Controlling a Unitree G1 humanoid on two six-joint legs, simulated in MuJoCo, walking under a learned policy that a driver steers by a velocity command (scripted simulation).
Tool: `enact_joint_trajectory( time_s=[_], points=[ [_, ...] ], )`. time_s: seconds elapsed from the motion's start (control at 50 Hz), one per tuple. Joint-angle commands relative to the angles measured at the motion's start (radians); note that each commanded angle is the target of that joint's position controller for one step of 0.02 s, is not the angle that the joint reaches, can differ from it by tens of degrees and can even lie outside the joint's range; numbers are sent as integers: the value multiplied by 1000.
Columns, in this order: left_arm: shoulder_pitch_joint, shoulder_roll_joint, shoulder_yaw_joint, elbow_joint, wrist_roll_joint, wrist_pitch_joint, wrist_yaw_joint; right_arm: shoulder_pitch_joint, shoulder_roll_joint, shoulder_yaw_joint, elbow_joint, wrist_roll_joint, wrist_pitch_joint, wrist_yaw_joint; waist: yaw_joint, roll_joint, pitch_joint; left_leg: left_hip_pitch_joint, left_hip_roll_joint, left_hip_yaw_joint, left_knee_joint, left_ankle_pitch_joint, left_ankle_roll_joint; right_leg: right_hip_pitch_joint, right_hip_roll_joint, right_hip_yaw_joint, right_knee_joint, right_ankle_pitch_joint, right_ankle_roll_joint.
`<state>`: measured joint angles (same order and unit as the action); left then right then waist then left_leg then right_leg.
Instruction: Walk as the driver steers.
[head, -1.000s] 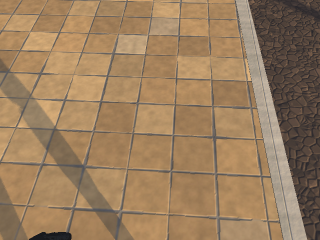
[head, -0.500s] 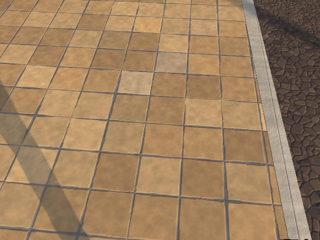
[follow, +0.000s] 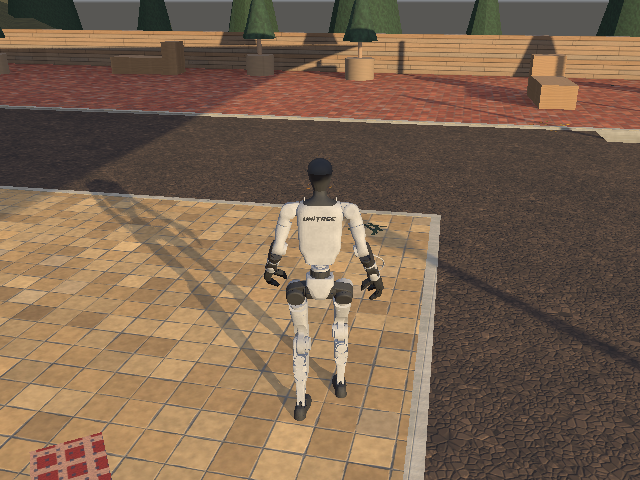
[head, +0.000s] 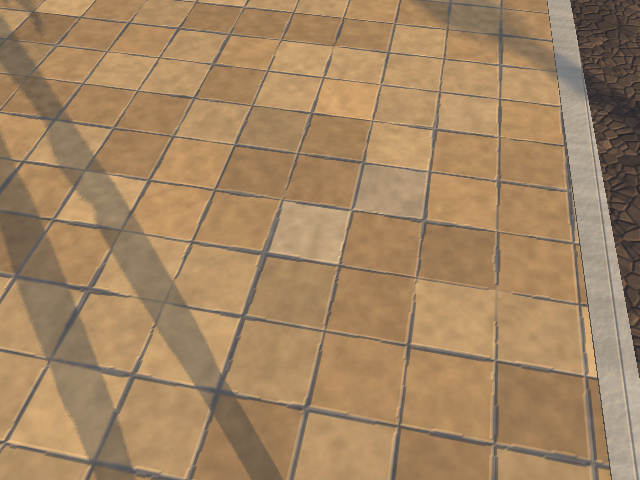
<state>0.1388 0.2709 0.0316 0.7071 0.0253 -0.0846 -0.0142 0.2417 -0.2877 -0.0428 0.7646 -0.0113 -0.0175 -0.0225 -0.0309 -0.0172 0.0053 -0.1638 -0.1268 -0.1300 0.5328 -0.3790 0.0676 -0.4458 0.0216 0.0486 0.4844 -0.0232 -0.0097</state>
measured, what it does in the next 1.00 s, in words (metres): walks ahead, turning right: left foot, then right foot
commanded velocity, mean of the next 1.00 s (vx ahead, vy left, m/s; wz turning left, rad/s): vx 0.14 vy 0.00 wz -0.35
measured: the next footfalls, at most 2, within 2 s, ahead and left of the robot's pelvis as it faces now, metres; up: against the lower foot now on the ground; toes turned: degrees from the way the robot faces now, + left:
left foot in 0.34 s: +0.11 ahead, +0.13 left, +0.00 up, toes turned -16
right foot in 0.80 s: +0.03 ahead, -0.12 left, +0.00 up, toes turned -28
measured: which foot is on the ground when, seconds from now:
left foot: down 0.00-0.02, up 0.04-0.32, down 0.34-0.80, up 0.82-1.00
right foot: down 0.00-0.36, up 0.38-0.78, down 0.80-1.00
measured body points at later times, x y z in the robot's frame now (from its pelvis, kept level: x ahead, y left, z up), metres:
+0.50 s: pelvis +0.04 +0.03 +0.01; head +0.07 +0.05 +0.46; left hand +0.25 +0.29 -0.10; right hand +0.08 -0.27 -0.08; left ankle +0.07 +0.14 -0.73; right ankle +0.02 -0.10 -0.65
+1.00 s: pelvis +0.10 -0.06 +0.01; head +0.10 -0.08 +0.46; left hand +0.29 +0.15 -0.08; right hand +0.07 -0.35 -0.11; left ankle +0.20 +0.07 -0.65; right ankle -0.01 -0.10 -0.73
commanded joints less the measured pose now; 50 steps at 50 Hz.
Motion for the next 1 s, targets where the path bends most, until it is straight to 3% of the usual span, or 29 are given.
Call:
enact_joint_trajectory(
  time_s=[0.02, 0.04, 0.08, 0.12, 0.16, 0.2, 0.28, 0.32, 0.34, 0.36, 0.38, 0.4, 0.42, 0.44, 0.46, 0.5, 0.56, 0.6, 0.64, 0.72, 0.76, 0.78, 0.8, 0.82, 0.84, 0.86, 0.88, 0.92, 1.0],
  points=[
    [76, 177, 51, -65, 13, -4, 8, 157, -94, -14, -25, -13, -25, -3, 4, -156, -251, -197, 58, 24, 344, 127, -69, 483, -296, 331, 9, 744, -288],
    [125, 128, 39, -52, -10, 11, 5, 85, -126, -17, -48, -13, -12, -3, 45, -201, -248, -285, 41, 38, 474, -244, -106, 483, -350, 472, -65, 652, -341],
    [87, 157, 47, -64, -33, 34, 2, 13, -141, -32, -63, 9, 33, -7, 44, -81, -162, -378, 72, 11, 608, -263, -121, 391, -316, 507, -120, 209, -287],
    [23, 191, 61, -88, -31, 55, 13, -18, -129, -38, -69, 12, 59, -15, 26, -59, -86, -372, 94, 15, 550, -165, -123, 247, -253, 442, -178, -25, -226],
    [-6, 177, 65, -100, -25, 80, 24, -17, -83, -29, -64, 13, 55, -19, 15, -107, -74, -291, 78, 55, 396, -101, -130, 166, -165, 361, -200, -124, -181],
    [1, 172, 71, -106, -25, 93, 35, -11, -66, -27, -58, 14, 45, -18, 18, -144, -110, -225, 65, 62, 298, -59, -135, 161, -138, 346, -196, -134, -179],
    [17, 186, 86, -113, -36, 109, 46, -19, -79, -33, -61, 17, 24, -5, 33, -161, -136, -155, 62, 51, 118, 26, -119, 178, -147, 413, -192, -192, -178],
    [0, 187, 89, -119, -46, 122, 53, 22, -84, -41, -45, 17, 12, 4, 4, -154, -124, -62, 61, 74, -48, 129, -89, 134, -120, 416, -169, -245, -144],
    [17, 173, 86, -116, -50, 125, 56, 40, -107, -50, -41, 12, 9, 4, -2, -132, -116, 12, 102, 58, -122, 162, -63, 77, -85, 394, -136, -312, -107],
    [24, 134, 75, -129, -46, 124, 54, 63, -188, -69, -47, -10, 10, -2, 3, 19, -102, 80, 291, -120, -210, 94, 16, -57, -11, 298, 22, -433, -48],
    [1, 126, 77, -159, -49, 112, 49, 23, -242, -83, -52, -41, 13, -1, 20, 300, -45, -5, 470, -364, -302, 162, 152, -175, 134, 92, 275, -541, 1],
    [46, 190, 99, -135, -30, 103, 47, -51, -189, -65, -89, -52, 5, -5, 37, 235, -39, -52, 514, -368, -290, 251, 195, -161, 67, 126, 491, -544, 34],
    [90, 207, 110, -100, -37, 107, 45, -114, -140, -52, -108, -37, 1, -13, 69, 162, -37, -57, 461, -264, -260, 308, 156, -151, 63, 122, 585, -488, 42],
    [126, 186, 108, -71, -38, 119, 49, -147, -119, -46, -117, -17, -1, -17, 81, 128, -31, -35, 403, -175, -236, 336, 116, -161, 59, 108, 643, -438, 59],
    [137, 169, 104, -63, -35, 129, 53, -150, -108, -41, -117, -2, -2, -19, 71, 126, -24, -6, 391, -131, -220, 388, 108, -189, 50, 103, 705, -401, 75],
    [108, 141, 92, -81, -43, 137, 50, -118, -105, -36, -110, -1, 6, -24, 48, 135, -12, 12, 361, -42, -214, 482, 120, -201, 36, 58, 729, -366, 102],
    [11, 118, 75, -135, -53, 133, 41, -40, -130, -47, -92, -6, 23, -33, -15, 171, -20, 141, 383, -14, -207, 522, 147, -239, -9, 20, 581, -343, 131],
    [-20, 108, 64, -158, -51, 133, 28, -4, -161, -60, -85, 2, 28, -32, -46, 178, -45, 170, 408, -19, -251, 285, 151, -205, -44, -13, 477, -344, 126],
    [-47, 104, 56, -180, -48, 129, 14, -3, -191, -71, -84, 12, 24, -24, -58, 198, -23, 124, 424, -21, -302, 86, 148, -148, -61, -51, 386, -366, 103],
    [-33, 116, 56, -181, -48, 115, -6, -14, -216, -84, -76, 31, 1, 5, -40, 184, 11, 37, 435, 34, -324, 4, 129, 12, -51, -113, 195, -371, 24],
    [44, 93, 53, -146, -48, 105, -11, -24, -204, -78, -58, 51, -6, 21, 17, 152, 7, -38, 416, 69, -269, 14, 112, 186, -24, -132, 10, -289, -25],
    [136, 90, 57, -100, -48, 99, -8, -22, -166, -64, -45, 52, -9, 29, 60, 116, -15, -125, 386, 105, -195, 33, 90, 355, 8, -144, -75, -245, -49],
    [248, 113, 68, -61, -49, 94, 0, -23, -92, -35, -38, 34, -19, 39, 111, 43, -74, -245, 330, 171, -48, 36, 38, 569, -39, -56, -99, -224, -69],
    [367, 213, 83, -48, -34, 89, 16, -75, 4, 2, -83, -13, -33, 55, 140, -243, -145, -482, 226, 268, 360, -215, -53, 757, -303, 285, -124, -79, -132],
    [328, 286, 100, -75, -29, 71, 12, -86, -82, -26, -112, 23, -48, 56, 137, -251, -102, -691, 166, 186, 542, -244, -72, 679, -459, 527, -219, -254, -294],
    [296, 215, 82, -79, -32, 49, 6, -133, -160, -47, -106, 47, -52, 55, 152, -136, -26, -726, 223, 119, 623, -170, -61, 618, -418, 457, -251, -349, -288],
    [254, 170, 66, -71, -30, 33, 6, -131, -162, -51, -99, 56, -54, 61, 125, -137, 33, -742, 241, 92, 615, -56, -46, 575, -361, 359, -275, -389, -248],
    [177, 140, 54, -73, -28, 22, 8, -96, -146, -52, -65, 42, -51, 60, 83, -119, 85, -705, 258, 71, 573, 108, -54, 502, -293, 206, -320, -243, -191],
    [178, 117, 53, -59, -5, -1, 19, -52, -89, -42, -39, 48, -44, 57, 59, -68, 63, -657, 206, 28, 520, 287, -85, 461, -250, -5, -339, 74, -157]
  ],
)
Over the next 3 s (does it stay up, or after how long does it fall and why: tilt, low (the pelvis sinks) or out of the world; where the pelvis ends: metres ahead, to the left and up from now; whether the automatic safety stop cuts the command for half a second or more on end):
stays up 0.90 -0.19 0.02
